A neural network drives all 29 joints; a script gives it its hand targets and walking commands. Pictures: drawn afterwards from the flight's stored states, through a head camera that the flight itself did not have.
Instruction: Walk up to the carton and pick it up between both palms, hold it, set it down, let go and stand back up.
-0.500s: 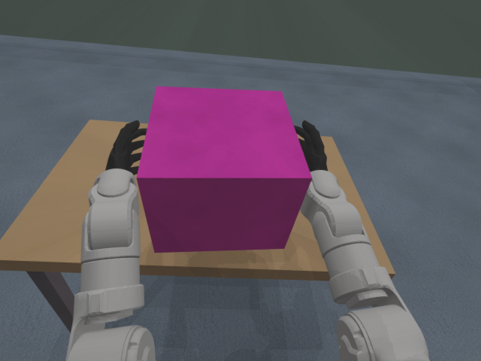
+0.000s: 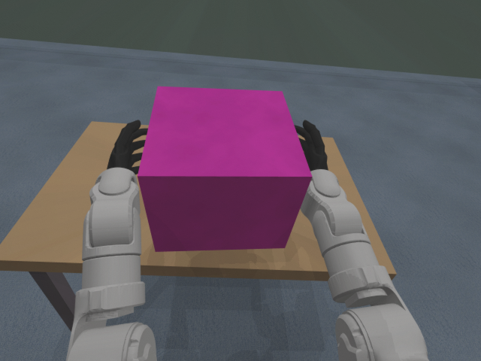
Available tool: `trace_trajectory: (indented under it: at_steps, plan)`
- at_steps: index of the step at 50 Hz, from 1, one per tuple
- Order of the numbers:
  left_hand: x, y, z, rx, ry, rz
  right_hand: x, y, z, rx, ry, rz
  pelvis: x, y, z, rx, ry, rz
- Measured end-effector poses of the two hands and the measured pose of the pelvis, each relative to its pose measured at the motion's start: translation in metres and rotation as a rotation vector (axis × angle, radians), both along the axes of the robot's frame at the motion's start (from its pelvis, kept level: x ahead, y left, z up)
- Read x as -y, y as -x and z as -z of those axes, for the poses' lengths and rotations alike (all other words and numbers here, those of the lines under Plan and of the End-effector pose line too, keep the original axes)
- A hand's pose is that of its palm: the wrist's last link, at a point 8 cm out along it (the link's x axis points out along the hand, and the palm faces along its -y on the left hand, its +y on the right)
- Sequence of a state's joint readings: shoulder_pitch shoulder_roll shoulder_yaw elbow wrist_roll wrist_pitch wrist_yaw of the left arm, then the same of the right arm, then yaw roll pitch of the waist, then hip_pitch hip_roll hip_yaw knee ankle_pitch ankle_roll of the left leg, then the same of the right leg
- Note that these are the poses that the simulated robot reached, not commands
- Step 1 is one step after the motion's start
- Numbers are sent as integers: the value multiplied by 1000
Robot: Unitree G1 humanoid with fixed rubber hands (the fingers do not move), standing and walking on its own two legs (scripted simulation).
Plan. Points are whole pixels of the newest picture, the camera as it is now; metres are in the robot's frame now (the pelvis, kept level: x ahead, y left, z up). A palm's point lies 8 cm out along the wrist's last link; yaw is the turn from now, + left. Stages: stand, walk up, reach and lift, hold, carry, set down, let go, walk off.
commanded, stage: hold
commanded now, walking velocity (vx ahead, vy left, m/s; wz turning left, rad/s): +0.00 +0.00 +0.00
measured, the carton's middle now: (221, 167) +0.38 +0.01 +0.17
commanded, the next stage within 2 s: none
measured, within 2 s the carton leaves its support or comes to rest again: neither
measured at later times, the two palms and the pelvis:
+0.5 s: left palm (123, 171) +0.36 +0.16 +0.18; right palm (312, 169) +0.36 -0.14 +0.18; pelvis +0.00 +0.00 +0.00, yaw +0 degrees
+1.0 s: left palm (124, 172) +0.36 +0.16 +0.18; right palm (313, 170) +0.36 -0.15 +0.18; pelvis +0.00 +0.00 +0.00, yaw +0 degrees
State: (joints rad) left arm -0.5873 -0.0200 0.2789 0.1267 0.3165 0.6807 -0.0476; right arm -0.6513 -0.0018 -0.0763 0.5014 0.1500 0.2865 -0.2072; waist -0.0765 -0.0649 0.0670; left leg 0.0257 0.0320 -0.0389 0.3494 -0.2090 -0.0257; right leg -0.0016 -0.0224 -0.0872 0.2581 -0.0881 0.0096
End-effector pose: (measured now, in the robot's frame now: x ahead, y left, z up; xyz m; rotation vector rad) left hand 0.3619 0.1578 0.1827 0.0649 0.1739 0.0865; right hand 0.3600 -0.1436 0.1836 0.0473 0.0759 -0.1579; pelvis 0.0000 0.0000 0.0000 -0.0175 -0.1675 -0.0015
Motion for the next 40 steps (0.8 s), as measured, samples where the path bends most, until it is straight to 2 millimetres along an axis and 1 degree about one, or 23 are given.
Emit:
trace_trajectory:
  at_steps: [18, 26, 34, 40]
  plan:
    - [0, -2, 3, -11, 5, 1, 0, -1, 3, -8, 3, 0, 2, -1, 0, 0, 0, -3]
    - [0, -2, 2, 0, 0, 4, 1, -1, 1, 4, 0, 1, 1, -1, 0, 0, 1, -2]
    - [0, -1, 5, -9, -4, 6, 0, 0, 5, -4, 2, 1, -1, -2, 0, 5, 2, -2]
    - [1, 1, 2, 8, -5, 8, 1, 2, 2, 15, -1, 5, -1, -1, 0, 4, 3, -1]
